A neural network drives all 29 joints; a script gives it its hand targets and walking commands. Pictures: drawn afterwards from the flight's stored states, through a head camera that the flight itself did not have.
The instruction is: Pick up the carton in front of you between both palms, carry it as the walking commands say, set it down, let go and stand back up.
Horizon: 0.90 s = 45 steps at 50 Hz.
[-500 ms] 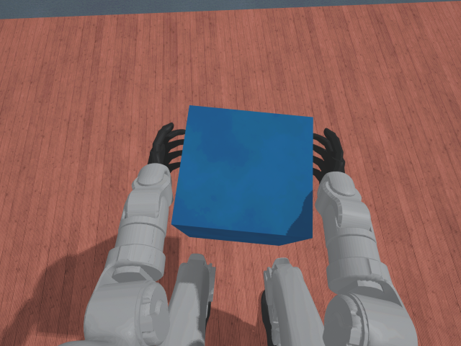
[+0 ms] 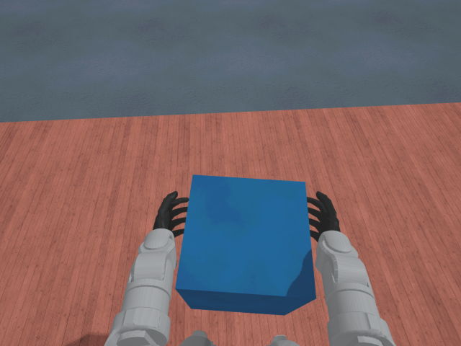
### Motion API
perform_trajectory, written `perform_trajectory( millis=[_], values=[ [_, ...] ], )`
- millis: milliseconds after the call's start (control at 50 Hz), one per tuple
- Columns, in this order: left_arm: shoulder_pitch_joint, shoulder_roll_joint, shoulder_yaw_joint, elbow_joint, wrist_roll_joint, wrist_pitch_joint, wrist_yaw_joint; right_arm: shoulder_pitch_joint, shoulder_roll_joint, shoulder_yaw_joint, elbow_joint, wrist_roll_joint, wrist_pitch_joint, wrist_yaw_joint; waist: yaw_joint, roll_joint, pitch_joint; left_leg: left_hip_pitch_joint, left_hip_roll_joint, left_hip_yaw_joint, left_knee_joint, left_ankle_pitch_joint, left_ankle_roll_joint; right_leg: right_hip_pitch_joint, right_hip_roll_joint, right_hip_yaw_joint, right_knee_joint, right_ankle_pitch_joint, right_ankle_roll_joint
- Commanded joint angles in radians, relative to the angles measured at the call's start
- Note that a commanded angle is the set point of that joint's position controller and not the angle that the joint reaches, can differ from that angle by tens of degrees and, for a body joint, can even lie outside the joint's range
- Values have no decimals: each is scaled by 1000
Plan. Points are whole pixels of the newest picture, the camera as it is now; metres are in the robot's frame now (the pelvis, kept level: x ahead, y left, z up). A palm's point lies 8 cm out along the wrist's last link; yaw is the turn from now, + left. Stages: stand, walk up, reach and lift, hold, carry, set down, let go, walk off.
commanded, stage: reach and lift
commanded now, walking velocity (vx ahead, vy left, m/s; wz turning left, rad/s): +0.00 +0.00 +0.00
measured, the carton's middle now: (242, 251) +0.32 +0.00 -0.10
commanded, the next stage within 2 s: hold in 1.32 s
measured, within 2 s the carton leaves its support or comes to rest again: neither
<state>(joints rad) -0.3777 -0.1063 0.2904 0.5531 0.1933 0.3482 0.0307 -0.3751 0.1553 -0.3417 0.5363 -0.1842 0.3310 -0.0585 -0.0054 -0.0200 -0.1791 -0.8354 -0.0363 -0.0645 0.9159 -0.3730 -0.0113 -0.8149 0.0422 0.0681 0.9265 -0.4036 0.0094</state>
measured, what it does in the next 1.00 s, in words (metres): rises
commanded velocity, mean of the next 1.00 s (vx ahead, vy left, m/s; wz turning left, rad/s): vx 0.00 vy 0.00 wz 0.00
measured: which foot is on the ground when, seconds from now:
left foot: down 0.00-1.00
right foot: down 0.00-1.00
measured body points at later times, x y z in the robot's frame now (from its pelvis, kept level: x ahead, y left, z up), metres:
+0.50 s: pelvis +0.00 +0.00 +0.05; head -0.03 +0.00 +0.50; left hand +0.31 +0.15 +0.07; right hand +0.32 -0.15 +0.08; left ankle +0.04 +0.12 -0.68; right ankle +0.02 -0.12 -0.68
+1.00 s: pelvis +0.02 +0.00 +0.06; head -0.01 +0.00 +0.51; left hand +0.32 +0.15 +0.08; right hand +0.33 -0.15 +0.09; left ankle +0.04 +0.13 -0.68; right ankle +0.02 -0.12 -0.68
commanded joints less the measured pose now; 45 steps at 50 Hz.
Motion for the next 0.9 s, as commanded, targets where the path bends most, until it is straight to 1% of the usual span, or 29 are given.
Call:
perform_trajectory(
  millis=[0,120,240,280,340,400,440,520,600,680,880],
  values=[
    [-488,-1019,-589,-38,-141,4,-237,-437,1017,613,41,119,33,247,6,26,-421,425,-80,-27,-178,335,19,297,74,24,-197,333,-8],
    [-424,-1016,-618,-104,-157,79,-250,-372,1014,641,-22,130,109,265,6,22,-310,574,-68,-27,-308,384,16,459,57,29,-330,389,-7],
    [-387,-1008,-630,-186,-168,173,-259,-329,1017,650,-84,146,202,285,6,14,-174,689,-51,-20,-435,373,12,600,46,26,-457,394,-4],
    [-381,-992,-601,-188,-151,204,-260,-323,1004,626,-82,133,232,291,10,15,-99,700,-50,-19,-470,328,14,615,43,26,-494,354,-7],
    [-390,-979,-544,-165,-126,234,-267,-343,980,574,-60,108,260,299,14,16,-10,709,-47,-12,-505,243,17,603,37,21,-532,262,-12],
    [-437,-973,-489,-130,-97,243,-279,-395,970,517,-29,80,266,308,13,12,36,705,-45,-5,-517,165,21,590,33,16,-545,179,-17],
    [-485,-985,-491,-139,-100,238,-286,-439,981,515,-37,78,261,313,10,11,17,715,-44,-1,-515,152,22,594,32,13,-544,161,-19],
    [-553,-1002,-509,-158,-110,230,-293,-497,996,524,-50,83,251,318,6,11,-39,731,-43,3,-509,156,20,618,32,10,-537,165,-20],
    [-562,-1005,-520,-164,-112,231,-291,-507,993,536,-60,85,252,319,6,16,-66,746,-44,3,-515,165,17,638,34,6,-538,176,-19],
    [-537,-1000,-522,-170,-107,238,-286,-489,981,541,-71,84,257,319,9,20,-72,767,-45,1,-526,197,15,655,38,5,-546,208,-18],
    [-433,-987,-548,-238,-126,262,-272,-391,954,565,-142,99,279,312,10,22,-77,829,-49,-5,-549,342,8,709,47,7,-569,342,-9]
  ],
)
